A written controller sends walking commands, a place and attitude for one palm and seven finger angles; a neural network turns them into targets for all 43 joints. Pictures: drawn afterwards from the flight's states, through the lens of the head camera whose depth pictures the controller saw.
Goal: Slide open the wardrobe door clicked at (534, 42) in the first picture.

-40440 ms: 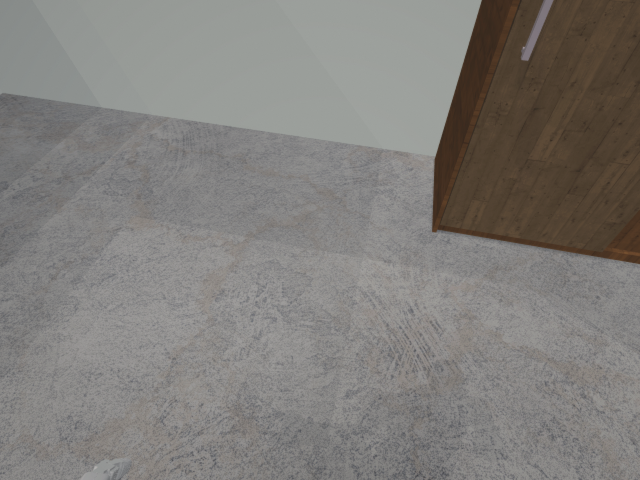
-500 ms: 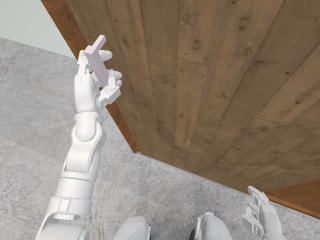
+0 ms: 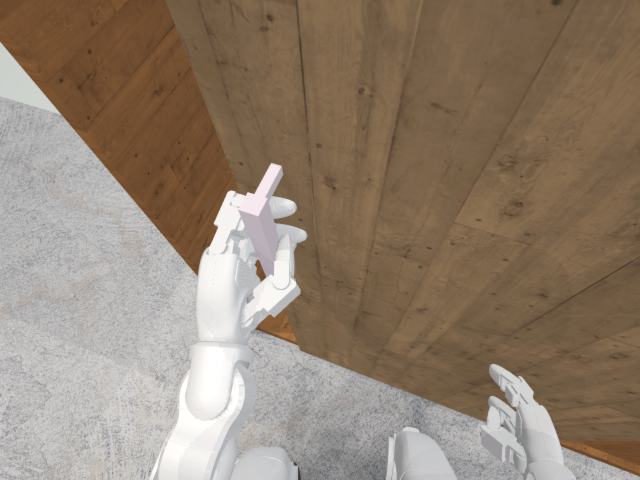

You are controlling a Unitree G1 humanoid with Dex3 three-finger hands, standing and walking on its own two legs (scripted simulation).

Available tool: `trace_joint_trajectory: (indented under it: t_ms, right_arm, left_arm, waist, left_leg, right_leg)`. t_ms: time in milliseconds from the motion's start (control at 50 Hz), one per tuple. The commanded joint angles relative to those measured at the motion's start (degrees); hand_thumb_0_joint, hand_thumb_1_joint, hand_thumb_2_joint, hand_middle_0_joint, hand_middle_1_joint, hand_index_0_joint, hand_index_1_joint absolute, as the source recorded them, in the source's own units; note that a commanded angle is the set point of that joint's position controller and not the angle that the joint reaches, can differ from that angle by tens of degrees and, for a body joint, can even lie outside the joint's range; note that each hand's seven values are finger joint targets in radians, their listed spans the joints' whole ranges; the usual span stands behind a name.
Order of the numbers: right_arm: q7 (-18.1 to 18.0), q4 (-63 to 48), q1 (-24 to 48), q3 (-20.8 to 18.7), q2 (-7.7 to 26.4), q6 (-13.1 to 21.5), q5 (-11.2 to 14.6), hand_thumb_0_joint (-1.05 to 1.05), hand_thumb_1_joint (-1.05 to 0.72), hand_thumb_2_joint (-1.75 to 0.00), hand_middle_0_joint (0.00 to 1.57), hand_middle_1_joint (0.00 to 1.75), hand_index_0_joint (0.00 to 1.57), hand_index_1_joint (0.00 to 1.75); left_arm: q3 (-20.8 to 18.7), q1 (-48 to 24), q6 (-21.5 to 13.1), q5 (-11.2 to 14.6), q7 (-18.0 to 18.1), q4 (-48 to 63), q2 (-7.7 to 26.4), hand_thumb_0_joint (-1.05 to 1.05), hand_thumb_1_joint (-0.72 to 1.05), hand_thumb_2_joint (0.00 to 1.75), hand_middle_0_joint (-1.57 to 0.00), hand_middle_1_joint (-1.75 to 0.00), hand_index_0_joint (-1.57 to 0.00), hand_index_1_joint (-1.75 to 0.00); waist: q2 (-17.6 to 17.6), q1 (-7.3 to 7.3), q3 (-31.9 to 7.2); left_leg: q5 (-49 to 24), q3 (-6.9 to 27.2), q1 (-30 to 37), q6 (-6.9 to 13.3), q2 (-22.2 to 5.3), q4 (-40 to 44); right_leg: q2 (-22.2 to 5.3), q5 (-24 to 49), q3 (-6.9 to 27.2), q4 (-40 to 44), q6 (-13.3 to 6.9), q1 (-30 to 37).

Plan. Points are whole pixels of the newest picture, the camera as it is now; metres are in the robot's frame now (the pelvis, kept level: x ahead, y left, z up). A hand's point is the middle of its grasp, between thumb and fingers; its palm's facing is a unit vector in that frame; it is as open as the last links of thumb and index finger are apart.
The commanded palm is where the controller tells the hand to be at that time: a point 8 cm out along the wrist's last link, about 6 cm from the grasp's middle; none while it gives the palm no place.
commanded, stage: step sideways, sliding the door along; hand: left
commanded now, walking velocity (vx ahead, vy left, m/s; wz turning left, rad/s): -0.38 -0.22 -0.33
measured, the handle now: (275, 232) +0.33 +0.11 +0.10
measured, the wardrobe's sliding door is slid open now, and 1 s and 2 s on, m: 0.18 0.40 0.49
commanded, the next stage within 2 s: none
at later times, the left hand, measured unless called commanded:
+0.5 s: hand (422, 320) +0.27 -0.04 +0.11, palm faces +0.01 -1.00 -0.04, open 5.7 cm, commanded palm +0.23 -0.04 +0.11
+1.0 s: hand (536, 363) +0.25 -0.13 +0.11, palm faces -0.11 -0.99 -0.05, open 5.6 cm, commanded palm +0.22 -0.15 +0.10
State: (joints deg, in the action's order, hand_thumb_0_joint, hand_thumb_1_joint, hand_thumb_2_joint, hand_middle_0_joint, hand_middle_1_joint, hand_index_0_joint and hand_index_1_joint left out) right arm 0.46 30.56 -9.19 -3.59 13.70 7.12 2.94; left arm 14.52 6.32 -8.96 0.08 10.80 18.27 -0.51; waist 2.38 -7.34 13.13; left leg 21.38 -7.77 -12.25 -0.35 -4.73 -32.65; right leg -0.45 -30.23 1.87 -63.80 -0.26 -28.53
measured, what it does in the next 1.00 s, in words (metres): steps to the right, turning right: right foot, then left foot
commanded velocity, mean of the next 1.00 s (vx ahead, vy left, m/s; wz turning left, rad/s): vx -0.18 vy -0.29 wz -0.06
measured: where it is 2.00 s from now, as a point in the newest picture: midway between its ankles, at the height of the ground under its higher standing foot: outside the picture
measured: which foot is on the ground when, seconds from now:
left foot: down 0.00-0.34, up 0.36-0.62, down 0.64-1.00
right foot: up 0.00-0.26, down 0.28-0.64, up 0.66-1.00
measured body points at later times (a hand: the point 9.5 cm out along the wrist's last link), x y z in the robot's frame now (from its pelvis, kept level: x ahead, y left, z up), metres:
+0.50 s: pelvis -0.04 -0.09 -0.01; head +0.04 -0.14 +0.43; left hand +0.26 +0.02 +0.12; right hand +0.16 -0.32 -0.10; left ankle -0.07 +0.06 -0.67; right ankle +0.08 -0.15 -0.73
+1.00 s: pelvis -0.12 -0.19 +0.01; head -0.03 -0.19 +0.45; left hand +0.25 -0.08 +0.12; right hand -0.02 -0.43 -0.10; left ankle -0.11 +0.02 -0.73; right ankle -0.13 -0.37 -0.71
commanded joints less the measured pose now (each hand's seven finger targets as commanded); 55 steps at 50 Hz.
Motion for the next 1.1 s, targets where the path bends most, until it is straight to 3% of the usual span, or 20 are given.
trace_joint_trajectory:
  t_ms: [0,160,240,280,300,320,380,440,500,560,580,620,640,660,740,840,940,1000,1040,1080]
  right_arm:
    - [0.79,-11.01,1.79,1.85,3.4,4.41,-1.01,0.0,-0.9,-0.9,0.2,0.3,0.2,0.3]
    - [-0.47,-10.42,5.12,3.88,2.22,3.88,-2.35,0.0,-0.9,-0.9,0.2,0.3,0.2,0.3]
    - [-1.72,-9.79,6.85,4.36,1.67,4.95,-1.74,0.0,-0.9,-0.9,0.2,0.3,0.2,0.3]
    - [-1.98,-9.18,7.14,4.69,0.44,5.49,-1.33,0.0,-0.9,-0.9,0.2,0.3,0.2,0.3]
    - [-2.31,-9.38,7.15,5.02,-0.33,5.93,-1.42,0.0,-0.9,-0.9,0.2,0.3,0.2,0.3]
    - [-2.34,-9.48,5.91,4.43,-0.81,6.8,-1.77,0.0,-0.9,-0.9,0.2,0.3,0.2,0.3]
    - [-0.99,-7.27,4.62,4.87,-2.22,5.68,-2.5,0.0,-0.9,-0.9,0.2,0.3,0.2,0.3]
    - [-0.38,-4.81,6.13,3.89,-0.85,3.21,-1.72,0.0,-0.9,-0.9,0.2,0.3,0.2,0.3]
    - [-0.99,-6.3,5.6,2.57,0.62,1.02,-1.96,0.0,-0.9,-0.9,0.2,0.3,0.2,0.3]
    - [-1.34,-6.26,3.65,2.59,1.15,-0.37,-2.07,0.0,-0.9,-0.9,0.2,0.3,0.2,0.3]
    - [-1.55,-5.98,2.83,2.36,1.84,-0.53,-2.33,0.0,-0.9,-0.9,0.2,0.3,0.2,0.3]
    - [-2.31,-8.49,6.19,2.11,4.02,0.84,-3.86,0.0,-0.9,-0.9,0.2,0.3,0.2,0.3]
    - [-3.61,-8.32,8.3,1.73,4.71,0.4,-4.26,0.0,-0.9,-0.9,0.2,0.3,0.2,0.3]
    - [-3.87,-7.14,9.22,1.78,4.47,0.23,-4.86,0.0,-0.9,-0.9,0.2,0.3,0.2,0.3]
    - [-3.05,-5.51,4.67,0.62,6.99,-1.46,-2.49,0.0,-0.9,-0.9,0.2,0.3,0.2,0.3]
    - [-2.84,-3.83,0.49,-0.51,6.7,-1.67,-2.09,0.0,-0.9,-0.9,0.2,0.3,0.2,0.3]
    - [-1.82,-2.89,1.74,-0.77,5.45,0.76,-1.4,0.0,-0.9,-0.9,0.2,0.3,0.2,0.3]
    - [-1.34,-3.35,4.2,0.14,3.19,1.56,0.35,0.0,-0.9,-0.9,0.2,0.3,0.2,0.3]
    - [-2.39,-3.82,6.23,1.3,0.41,1.82,0.23,0.0,-0.9,-0.9,0.2,0.3,0.2,0.3]
    - [-4.44,-2.09,5.78,-0.53,2.47,0.98,-1.12,0.0,-0.9,-0.9,0.2,0.3,0.2,0.3]
  left_arm:
    - [17.53,-17.0,-7.82,-1.91,-7.35,23.87,-5.59,0.0,0.9,0.9,-0.45,-1.4,-0.45,-1.4]
    - [10.2,-14.35,-3.17,-0.88,-7.89,21.52,0.53,0.0,0.9,0.9,-0.45,-1.4,-0.45,-1.4]
    - [7.99,-11.72,-2.52,-0.49,-7.88,21.6,2.53,0.0,0.9,0.9,-0.45,-1.4,-0.45,-1.4]
    - [8.61,-10.37,-3.4,-0.75,-8.3,22.12,2.5,0.0,0.9,0.9,-0.45,-1.4,-0.45,-1.4]
    - [8.01,-8.97,-3.9,-1.01,-8.13,22.08,3.54,0.0,0.9,0.9,-0.45,-1.4,-0.45,-1.4]
    - [6.15,-3.91,-3.4,-1.29,-7.41,20.08,4.64,0.0,0.9,0.9,-0.45,-1.4,-0.45,-1.4]
    - [9.94,-9.47,-5.91,-1.12,-7.33,25.78,0.07,0.0,0.9,0.9,-0.45,-1.4,-0.45,-1.4]
    - [7.05,-14.66,-7.91,-0.9,-6.66,21.78,2.62,0.0,0.9,0.9,-0.45,-1.4,-0.45,-1.4]
    - [3.3,-17.05,-8.64,-1.28,-7.07,16.55,4.18,0.0,0.9,0.9,-0.45,-1.4,-0.45,-1.4]
    - [2.89,-22.58,-8.16,-0.57,-8.02,12.07,3.65,0.0,0.9,0.9,-0.45,-1.4,-0.45,-1.4]
    - [2.62,-25.48,-8.39,-0.23,-8.61,10.62,4.26,0.0,0.9,0.9,-0.45,-1.4,-0.45,-1.4]
    - [2.36,-28.52,-9.01,0.33,-9.32,7.17,3.82,0.0,0.9,0.9,-0.45,-1.4,-0.45,-1.4]
    - [-1.12,-27.75,-7.85,0.25,-8.78,3.16,6.86,0.0,0.9,0.9,-0.45,-1.4,-0.45,-1.4]
    - [-3.36,-28.3,-6.19,0.35,-9.14,2.54,6.85,0.0,0.9,0.9,-0.45,-1.4,-0.45,-1.4]
    - [2.22,-37.21,-1.22,1.27,-9.59,0.54,1.37,0.0,0.9,0.9,-0.45,-1.4,-0.45,-1.4]
    - [1.63,-38.18,0.34,1.23,-9.04,-1.94,2.36,0.0,0.9,0.9,-0.45,-1.4,-0.45,-1.4]
    - [0.02,-40.87,-1.92,1.24,-8.08,-1.83,4.29,0.0,0.9,0.9,-0.45,-1.4,-0.45,-1.4]
    - [0.76,-43.23,-2.8,1.32,-7.28,-0.63,4.47,0.0,0.9,0.9,-0.45,-1.4,-0.45,-1.4]
    - [-4.05,-41.09,-2.48,0.5,-5.84,-1.89,11.91,0.0,0.9,0.9,-0.45,-1.4,-0.45,-1.4]
    - [-4.52,-38.75,-2.02,1.5,-6.09,-2.92,10.21,0.0,0.9,0.9,-0.45,-1.4,-0.45,-1.4]
  waist:
    - [9.12,8.22,-25.91]
    - [11.28,8.16,-22.05]
    - [6.35,7.4,-20.69]
    - [-2.08,7.13,-20.19]
    - [-11.55,6.47,-20.16]
    - [-21.97,4.49,-23.72]
    - [-14.7,6.89,-28.35]
    - [-13.55,7.93,-34.48]
    - [-17.06,6.91,-36.96]
    - [-10.38,8.85,-34.23]
    - [-4.79,10.39,-32.03]
    - [12.16,9.57,-21.46]
    - [7.52,7.78,-18.94]
    - [5.5,6.83,-19.36]
    - [3.64,6.84,-15.3]
    - [11.77,9.16,-19.53]
    - [21.12,10.52,-23.32]
    - [10.16,8.69,-27.65]
    - [-11.43,7.52,-32.43]
    - [-26.42,5.33,-36.29]
  left_leg:
    - [-69.99,2.64,26.98,6.17,-17.87,3.44]
    - [-63.17,-4.16,21.99,2.81,-18.2,3.31]
    - [-56.04,-3.24,13.66,2.88,-18.5,-6.47]
    - [-33.3,-2.23,5.25,1.75,-13.44,-15.99]
    - [-0.27,-2.14,-2.55,-0.52,-4.05,-24.9]
    - [22.77,2.63,-6.4,-0.98,4.46,-34.41]
    - [15.6,9.66,-10.26,-1.42,3.88,-35.36]
    - [10.89,5.43,-6.14,-2.6,5.05,-23.89]
    - [9.77,2.25,0.73,-1.19,7.75,-14.74]
    - [7.03,0.36,10.64,1.08,5.21,1.41]
    - [2.18,2.95,17.41,2.49,0.39,9.29]
    - [-5.08,36.21,9.01,14.35,-30.82,19.71]
    - [-13.92,37.02,4.14,17.07,-35.19,21.95]
    - [-14.96,28.65,0.88,14.68,-32.21,21.24]
    - [-31.93,7.25,10.54,6.67,-19.9,12.4]
    - [-56.02,1.98,20.25,2.96,-15.26,8.35]
    - [-59.61,0.15,23.95,1.4,-13.69,3.62]
    - [-38.69,1.79,15.07,4.72,-9.58,-5.67]
    - [12.01,1.61,-6.45,5.33,-0.07,-20.1]
    - [17.67,8.14,-7.92,-0.62,2.17,-30.85]
  right_leg:
    - [-2.08,-0.33,-3.71,-6.47,1.54,-14.35]
    - [-1.47,16.27,-9.01,15.16,2.38,-2.14]
    - [-0.47,26.36,-9.32,25.29,2.17,9.45]
    - [-4.87,45.48,-5.08,30.82,0.98,14.75]
    - [-12.51,74.73,6.64,34.62,-3.5,14.95]
    - [-17.62,86.24,19.3,39.48,-5.89,15.7]
    - [-16.51,57.46,17.83,43.89,2.75,22.47]
    - [-11.79,52.1,10.17,42.96,-3.67,28.82]
    - [-10.46,39.91,9.6,47.37,-1.8,27.22]
    - [-8.61,24.68,7.66,47.18,-1.08,16.14]
    - [-6.65,18.24,6.27,42.15,1.16,7.33]
    - [1.29,8.97,3.19,4.03,3.67,-8.26]
    - [0.28,8.01,8.42,-7.23,2.58,-7.51]
    - [0.0,9.78,10.9,-12.3,1.52,-5.65]
    - [-0.11,14.05,1.95,-13.94,3.07,-13.52]
    - [0.94,9.55,-7.4,11.05,4.61,-4.9]
    - [3.49,15.05,-10.26,30.88,3.38,5.01]
    - [0.62,37.33,-8.08,46.27,2.14,21.96]
    - [-15.96,78.61,5.02,36.99,-4.91,34.94]
    - [-17.0,75.49,6.25,35.27,-6.43,34.28]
